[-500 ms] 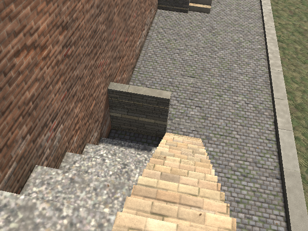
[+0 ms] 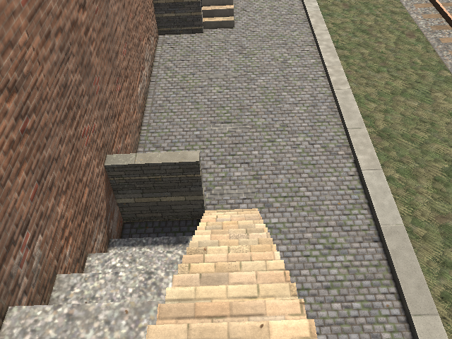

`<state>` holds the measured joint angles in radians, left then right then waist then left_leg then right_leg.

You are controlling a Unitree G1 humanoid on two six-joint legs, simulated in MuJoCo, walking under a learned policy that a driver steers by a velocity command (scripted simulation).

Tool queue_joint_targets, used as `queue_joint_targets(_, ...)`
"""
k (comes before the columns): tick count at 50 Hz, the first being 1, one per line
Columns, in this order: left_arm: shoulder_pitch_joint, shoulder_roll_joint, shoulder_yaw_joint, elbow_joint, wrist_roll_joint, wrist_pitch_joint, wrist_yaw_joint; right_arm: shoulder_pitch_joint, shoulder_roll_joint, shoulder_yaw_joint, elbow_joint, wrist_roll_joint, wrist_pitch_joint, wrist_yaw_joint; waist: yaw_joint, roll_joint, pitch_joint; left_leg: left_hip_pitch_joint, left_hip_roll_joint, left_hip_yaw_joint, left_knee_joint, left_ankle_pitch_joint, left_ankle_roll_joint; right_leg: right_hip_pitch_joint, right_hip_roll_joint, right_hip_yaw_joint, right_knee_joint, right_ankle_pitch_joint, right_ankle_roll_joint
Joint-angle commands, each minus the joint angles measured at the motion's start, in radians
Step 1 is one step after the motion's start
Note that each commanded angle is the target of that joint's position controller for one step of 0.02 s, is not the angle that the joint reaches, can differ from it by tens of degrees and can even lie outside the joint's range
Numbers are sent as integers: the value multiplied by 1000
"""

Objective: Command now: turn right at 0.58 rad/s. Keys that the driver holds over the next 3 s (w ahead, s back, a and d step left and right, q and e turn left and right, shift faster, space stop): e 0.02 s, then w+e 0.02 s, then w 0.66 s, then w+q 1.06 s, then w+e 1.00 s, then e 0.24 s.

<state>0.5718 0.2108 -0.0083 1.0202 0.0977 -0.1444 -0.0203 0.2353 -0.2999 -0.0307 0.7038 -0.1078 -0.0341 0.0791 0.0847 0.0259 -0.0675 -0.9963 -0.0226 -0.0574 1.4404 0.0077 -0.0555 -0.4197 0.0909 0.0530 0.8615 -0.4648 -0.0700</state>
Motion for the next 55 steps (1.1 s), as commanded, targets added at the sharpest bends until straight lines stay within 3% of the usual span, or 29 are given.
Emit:
queue_joint_targets(1, 45, 35, -36, -18, -15, -27, 34, -19, 7, 32, -70, -21, 15, 22, -6, -30, 129, -122, 54, -66, -220, 239, -23, -23, -205, 388, -81, 99, -185)
queue_joint_targets(5, 133, 35, -58, -22, -2, 16, 36, -158, 17, 55, -81, -65, -4, 25, 78, -142, 147, 32, 38, -6, -515, 318, -1, -127, -170, 464, -86, -243, -232)
queue_joint_targets(9, -82, 96, -54, -114, 15, 24, 11, -147, 7, 85, -70, -51, -15, 16, 0, -162, 156, 508, 20, -4, -652, 309, -3, -447, -117, 448, -47, -418, -225)
queue_joint_targets(12, -16, 125, -42, -91, -26, 67, 22, -140, 51, 103, -29, 14, -16, 8, 49, -129, 213, 570, 60, -57, -1192, 40, 23, -233, -138, 537, 30, -383, -215)
queue_joint_targets(15, -45, 187, -41, -80, -37, 123, -33, 111, 46, 70, 76, 34, -29, 7, -53, -69, 128, 1113, 61, 80, -1500, 325, 43, -339, -81, 458, 332, -161, -158)
queue_joint_targets(16, 20, 175, -44, -46, -3, 130, -78, 312, -4, 34, 147, 10, -27, 6, -131, 20, 49, 1360, 159, 60, -1454, 424, 108, -431, -53, 389, 615, -162, -73)
queue_joint_targets(17, 66, 71, -58, -39, -31, 114, -136, 468, -15, 11, 191, -8, -40, 16, -178, 123, -53, 1689, 230, 42, -1140, 463, 187, -766, 18, 236, 926, -288, 25)
queue_joint_targets(18, 82, 50, -27, -143, -37, 91, -126, 365, -203, -46, 153, 73, -22, 9, -130, 189, -38, 1593, 366, -316, -1108, -65, 354, -920, 77, 103, 974, -279, 57)
queue_joint_targets(19, -55, 79, -21, -109, -64, 85, -114, 380, -27, 4, 149, 31, -22, 8, -217, -3, 23, 1434, 295, -203, -1074, 102, 305, -842, -7, 91, 1005, -316, 92)
queue_joint_targets(21, -44, 50, -17, -133, -62, 87, -83, 528, -34, -7, 256, 16, -23, 6, -154, 90, 63, 1254, 234, -226, -995, 244, 332, -863, -41, 43, 1148, -276, 59)
queue_joint_targets(22, -16, 19, -36, -189, -23, 79, -42, 460, -49, -21, 255, 56, -34, 2, -84, 193, 106, 1082, 431, -620, -1083, -143, 472, -965, -157, 89, 1088, -175, 56)
queue_joint_targets(23, -341, 62, 22, -259, -290, 98, 21, 252, -133, -92, 327, 315, 10, -1, -15, -2, 241, 1038, 424, -524, -1114, -215, 434, -1037, -258, 86, 711, 121, 119)
queue_joint_targets(24, -192, -46, -108, -236, 36, 77, 7, 379, 163, 29, 224, 2, -58, -54, -180, -95, 54, 1187, 291, -403, -1033, -384, 396, -1116, -258, 92, 612, 215, 113)
queue_joint_targets(26, -103, -56, -83, -122, 30, 105, -38, 495, 169, 39, 335, -11, -89, -78, -174, 11, 231, 723, 158, -293, -1044, -380, 391, -829, -235, 2, 357, 701, 86)
queue_joint_targets(28, -136, -46, -84, -130, 51, 100, -106, 423, 132, 60, 343, 13, -96, -77, -105, 75, 164, 317, 81, -258, -953, -410, 364, -466, -188, -77, 559, 846, 47)
queue_joint_targets(32, -391, 27, -78, -224, 47, 74, -83, 599, 136, 98, 403, 21, -143, -141, -222, 70, 149, 713, 141, -438, -752, -434, 378, -812, -212, 23, 251, 865, 84)
queue_joint_targets(33, -537, 53, 0, -282, -102, 83, -15, 344, -22, 23, 326, 167, -84, -119, -137, -128, 96, 579, 174, -481, -783, -416, 301, -387, -200, 75, 58, 1039, 90)
queue_joint_targets(34, -521, 41, -13, -268, -129, 107, -1, 251, -80, 15, 287, 170, -55, -107, -113, -92, 93, 403, 155, -410, -779, -519, 264, -170, -157, 17, 34, 1130, 81)
queue_joint_targets(36, -560, 22, -2, -264, -110, 131, -15, 280, -38, 18, 293, 151, -13, -110, -173, 24, 173, 394, 95, -300, -711, -606, 227, -54, -120, -37, -101, 1025, 91)
queue_joint_targets(37, -480, 26, -54, -266, 120, 94, -67, 450, 131, 74, 319, 51, -79, -117, -232, 391, 326, 368, -19, -183, -679, -691, 225, -141, -184, -70, -277, 908, 26)
queue_joint_targets(40, -624, -15, -49, -268, 53, 95, -102, 559, 104, 78, 370, 31, -49, -110, -312, 80, 267, 545, 31, -411, -569, -549, 266, -5, -154, -49, -689, 782, 41)
queue_joint_targets(42, -343, 41, -24, -145, -23, 74, -74, 410, -6, 60, 330, 41, -13, -60, -165, -4, 203, 496, 24, -425, -340, -354, 239, 329, -204, -44, -897, 908, 59)
queue_joint_targets(44, 254, 149, 51, 48, 10, 34, -73, 491, 22, 51, 371, 1, 24, 58, 36, -239, -27, -85, -154, -238, 397, -713, 80, 1205, -396, -21, -651, 1200, -80)
queue_joint_targets(45, 192, 280, 86, 18, -6, 22, -71, 496, 57, 21, 299, 71, -3, 71, -6, -240, -147, -276, -155, -141, 551, -730, 100, 1280, -434, -20, -329, 1094, -66)
queue_joint_targets(46, 90, 325, 111, 9, -60, 47, -66, 452, 82, 31, 209, 47, -13, 64, -21, -300, -192, -338, -106, -138, 539, -720, 80, 1194, -591, 326, -494, 399, -262)
queue_joint_targets(48, -35, 151, 48, -11, 35, 63, -47, 425, 96, 49, 306, 69, -41, 51, -44, 14, 57, -236, -34, -168, 532, -538, 167, 630, -408, 32, -473, 304, -108)
queue_joint_targets(50, 23, -37, -9, 1, 23, 27, -13, 302, 117, 35, 247, 53, -69, 13, -112, -110, 145, -188, 67, -95, 310, -235, 235, 330, -299, -55, -441, 288, -42)
queue_joint_targets(52, -85, -73, -32, -45, 18, 1, 54, 293, 150, 63, 232, -7, 2, 31, -130, -195, 312, -184, 122, -106, 0, 143, 194, -11, -575, 174, -617, -28, -290)
queue_joint_targets(55, 72, -89, -52, 95, 65, -41, 57, 287, 134, 67, 202, 2, 24, 33, -110, -99, 292, -290, 172, -183, -181, 371, 187, 98, -552, 146, -576, 58, -250)
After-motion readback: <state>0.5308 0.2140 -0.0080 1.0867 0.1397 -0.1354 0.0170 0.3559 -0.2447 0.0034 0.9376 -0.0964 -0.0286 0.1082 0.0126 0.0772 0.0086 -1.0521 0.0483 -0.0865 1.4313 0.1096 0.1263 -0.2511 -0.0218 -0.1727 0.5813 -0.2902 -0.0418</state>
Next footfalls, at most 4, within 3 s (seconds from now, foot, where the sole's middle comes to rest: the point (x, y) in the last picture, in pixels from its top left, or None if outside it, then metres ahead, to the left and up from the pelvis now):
0.32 left None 0.20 0.15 -0.95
0.86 right None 0.46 -0.19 -1.17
1.52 left None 0.66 0.15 -1.38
1.82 right None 0.88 0.04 -1.60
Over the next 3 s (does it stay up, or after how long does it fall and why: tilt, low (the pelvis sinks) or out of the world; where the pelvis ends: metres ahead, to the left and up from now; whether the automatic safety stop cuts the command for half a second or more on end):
stays up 1.36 0.26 -1.27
